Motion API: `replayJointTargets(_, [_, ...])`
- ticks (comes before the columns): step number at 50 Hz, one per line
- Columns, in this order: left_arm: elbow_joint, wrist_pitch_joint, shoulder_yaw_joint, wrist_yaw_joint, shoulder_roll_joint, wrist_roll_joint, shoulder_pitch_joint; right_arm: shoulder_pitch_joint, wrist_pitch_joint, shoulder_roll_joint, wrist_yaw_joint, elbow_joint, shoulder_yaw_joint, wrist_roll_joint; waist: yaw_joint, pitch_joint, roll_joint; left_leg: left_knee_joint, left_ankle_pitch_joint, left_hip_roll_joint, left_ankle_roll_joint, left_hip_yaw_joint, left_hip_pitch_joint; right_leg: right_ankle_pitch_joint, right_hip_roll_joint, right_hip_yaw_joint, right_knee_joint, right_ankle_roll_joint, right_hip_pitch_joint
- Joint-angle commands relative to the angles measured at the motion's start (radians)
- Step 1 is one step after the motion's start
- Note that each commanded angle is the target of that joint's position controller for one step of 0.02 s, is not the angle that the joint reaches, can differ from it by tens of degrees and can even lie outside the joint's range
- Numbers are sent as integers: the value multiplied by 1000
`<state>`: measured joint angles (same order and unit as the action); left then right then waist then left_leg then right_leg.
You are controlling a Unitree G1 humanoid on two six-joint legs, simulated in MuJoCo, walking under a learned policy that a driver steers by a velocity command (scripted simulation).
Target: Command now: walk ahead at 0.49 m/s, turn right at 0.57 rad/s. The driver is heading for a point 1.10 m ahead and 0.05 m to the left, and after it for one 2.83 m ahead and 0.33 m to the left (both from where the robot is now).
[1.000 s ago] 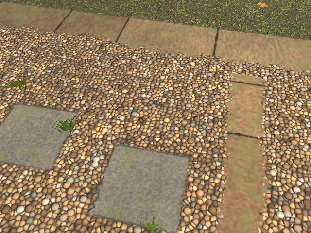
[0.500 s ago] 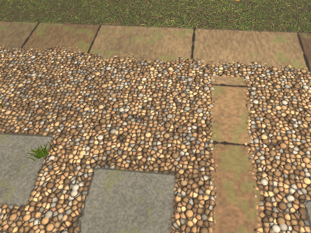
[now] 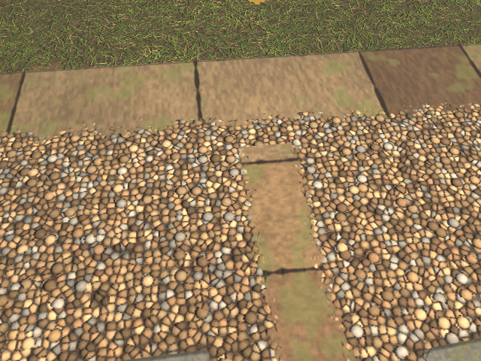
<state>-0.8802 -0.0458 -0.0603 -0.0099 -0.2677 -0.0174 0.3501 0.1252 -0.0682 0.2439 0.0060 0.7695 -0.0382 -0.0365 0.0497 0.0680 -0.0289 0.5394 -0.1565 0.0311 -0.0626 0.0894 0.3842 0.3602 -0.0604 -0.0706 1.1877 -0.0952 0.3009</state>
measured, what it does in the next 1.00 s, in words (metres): walks ahead: right foot, then left foot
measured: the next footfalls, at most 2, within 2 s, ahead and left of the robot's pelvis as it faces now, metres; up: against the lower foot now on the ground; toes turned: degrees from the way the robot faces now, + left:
right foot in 0.40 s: +0.33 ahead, -0.16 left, +0.00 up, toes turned -14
left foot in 0.94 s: +0.65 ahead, -0.03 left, +0.00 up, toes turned +6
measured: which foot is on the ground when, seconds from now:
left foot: down 0.00-0.42, up 0.44-0.92, down 0.94-1.00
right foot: up 0.00-0.38, down 0.40-0.92, up 0.94-1.00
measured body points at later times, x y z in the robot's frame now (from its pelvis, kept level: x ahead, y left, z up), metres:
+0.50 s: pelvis +0.26 -0.08 +0.01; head +0.29 -0.10 +0.46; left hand +0.45 +0.13 -0.10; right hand +0.20 -0.32 -0.14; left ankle +0.15 +0.08 -0.64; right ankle +0.29 -0.15 -0.73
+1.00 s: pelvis +0.53 -0.08 -0.01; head +0.56 -0.07 +0.44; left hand +0.51 +0.17 -0.16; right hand +0.69 -0.32 -0.13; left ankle +0.61 -0.03 -0.73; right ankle +0.34 -0.18 -0.64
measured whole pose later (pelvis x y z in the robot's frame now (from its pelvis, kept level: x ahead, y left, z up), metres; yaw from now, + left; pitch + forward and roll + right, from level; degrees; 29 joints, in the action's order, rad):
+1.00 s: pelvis +0.53 -0.08 -0.01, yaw +3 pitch +1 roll +0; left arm -0.96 -0.07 -0.03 0.01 -0.21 -0.02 0.36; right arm 0.12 -0.04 0.24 -0.03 0.83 -0.05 -0.03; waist 0.01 0.06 -0.01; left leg 0.63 -0.21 0.08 -0.16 0.11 0.45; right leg 0.45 0.02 0.12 1.09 -0.03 0.16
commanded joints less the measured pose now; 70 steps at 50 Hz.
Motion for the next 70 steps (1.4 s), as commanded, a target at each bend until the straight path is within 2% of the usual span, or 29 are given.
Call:
replayJointTargets(1, [61,18,-11,-23,-51,-23,41,122,-27,77,0,-1,-22,10,-36,-61,92,-356,-88,-301,-117,-341,-199,-49,112,-11,35,11,229])
replayJointTargets(5, [119,37,-3,-43,-30,-24,-81,180,-58,85,-10,36,-27,21,-39,-37,97,-411,60,-310,-132,-190,-213,-132,147,6,-43,23,333])
replayJointTargets(11, [177,23,23,-61,8,-17,-262,240,-55,95,-20,80,-24,15,-63,-4,94,-418,165,-251,-100,4,-204,-342,124,68,-391,36,288])
replayJointTargets(15, [208,18,27,-60,-12,-23,-368,320,-38,133,-15,126,-28,18,-96,22,102,-396,214,-291,-97,9,-301,-265,105,135,-547,18,229])
replayJointTargets(17, [208,11,24,-52,-22,-32,-364,346,-19,150,-10,152,-31,18,-90,15,111,-317,363,-308,-92,14,-381,-163,80,161,-606,-8,193])
replayJointTargets(18, [190,3,20,-46,-27,-37,-312,351,-11,157,-8,162,-31,20,-64,-15,116,-223,509,-303,-85,30,-402,-132,50,176,-648,-25,114])
replayJointTargets(19, [141,-9,11,-39,-37,-43,-178,353,-3,152,-7,171,-27,24,-2,-86,91,-50,599,-272,-67,68,-378,-167,14,189,-724,-46,-59])
replayJointTargets(20, [80,-20,-10,-26,-90,-56,3,350,-3,126,-6,159,-16,25,64,-205,51,168,458,-233,-43,89,-240,-143,78,104,-717,-78,-318])
replayJointTargets(21, [67,-23,-40,-8,-213,-68,141,382,-10,21,-21,93,13,52,93,-367,-175,552,-22,-110,12,121,140,-29,410,-352,-762,-196,-677])
replayJointTargets(22, [53,-10,-51,4,-229,-20,162,344,-10,95,-17,94,-13,38,94,-384,-163,722,-378,-30,15,-11,293,-115,492,-598,-902,-238,-657])
replayJointTargets(23, [50,-9,-41,6,-197,-5,78,251,-9,121,-16,71,-24,31,59,-232,-81,748,-295,-94,1,-82,359,-195,430,-416,-891,-205,-552])
replayJointTargets(25, [55,-23,-14,-1,-91,-2,-41,230,-11,82,-23,84,-16,33,-20,-98,-26,626,-171,-146,-1,-92,267,-332,334,-206,-948,-130,-308])
replayJointTargets(27, [50,-39,0,0,-41,-1,-79,290,21,49,-32,123,-13,10,-68,-72,-44,585,-129,-145,14,-97,170,-368,284,-87,-1001,-88,-192])
replayJointTargets(30, [13,-62,-4,5,-56,3,-29,240,40,35,-46,112,-19,10,-79,-35,-40,565,-42,-132,20,-115,223,-436,276,4,-1052,-86,-177])
replayJointTargets(33, [-15,-67,3,8,-39,-2,20,132,43,34,-46,81,-21,13,-60,9,-32,480,69,-125,25,-126,310,-463,269,77,-1075,-76,-201])
replayJointTargets(37, [-37,-73,9,17,-45,-1,45,-1,36,14,-55,38,-5,8,-36,37,-30,262,198,-107,13,-63,284,-527,263,169,-1078,-58,-231])
replayJointTargets(41, [-79,-64,8,35,-68,-4,111,-100,32,17,-62,-10,3,4,-11,58,-21,120,142,-83,-33,11,271,-673,299,219,-1022,-44,-366])
replayJointTargets(44, [-88,-52,2,46,-105,-10,95,-33,32,37,-54,-2,-8,3,-54,-5,-53,86,-3,-1,-93,76,142,-1093,310,269,-829,-25,-441])
replayJointTargets(46, [-80,-33,-7,47,-135,-13,76,163,24,77,-46,53,-33,-2,-139,-124,-52,22,-62,67,-144,78,-94,-1142,302,291,-502,-16,-397])
replayJointTargets(47, [-57,-32,-6,44,-135,-8,54,319,19,142,-35,95,-60,-15,-214,-210,5,-36,-93,-8,-198,-61,-341,-899,274,296,-230,8,-211])
replayJointTargets(48, [3,-40,16,22,-21,7,107,336,24,265,-20,86,-95,-14,-153,-307,239,-75,-74,-319,-352,-562,-657,-69,95,286,168,63,213])
replayJointTargets(49, [40,-53,1,14,-88,3,8,340,37,266,-23,85,-96,26,-178,-363,178,-236,-76,-378,-411,-865,-716,149,3,65,311,70,400])
replayJointTargets(50, [70,-68,5,9,-85,5,-81,277,41,238,-15,87,-90,31,-156,-201,107,-258,-47,-356,-367,-694,-608,42,85,18,271,61,489])
replayJointTargets(52, [64,-71,7,12,-75,-1,-85,185,35,144,-11,78,-67,31,-74,-63,-18,-290,155,-268,-273,-501,-350,-55,149,29,90,72,378])
replayJointTargets(54, [63,-28,10,7,-53,-29,-51,154,20,113,-8,72,-54,38,-24,-67,7,-309,260,-196,-240,-392,-236,-54,165,31,-3,102,267])
replayJointTargets(58, [111,8,15,-2,-36,-33,-140,211,1,160,-11,79,-64,39,-34,-46,46,-336,294,-139,-222,-339,-183,-149,164,69,-161,143,300])
replayJointTargets(66, [216,-2,27,-13,-50,-16,-421,350,12,169,-5,81,-67,28,-145,-28,96,-270,329,-133,-172,-406,-350,-335,109,64,-495,147,379])
replayJointTargets(68, [238,-11,29,-14,-59,-11,-450,355,13,179,1,74,-69,20,-149,-28,104,-232,378,-149,-164,-435,-379,-313,90,57,-553,134,347])
replayJointTargets(70, [235,-21,24,-12,-83,-7,-395,310,12,197,8,55,-74,17,-107,-34,116,-190,405,-159,-133,-463,-354,-266,73,42,-630,111,220])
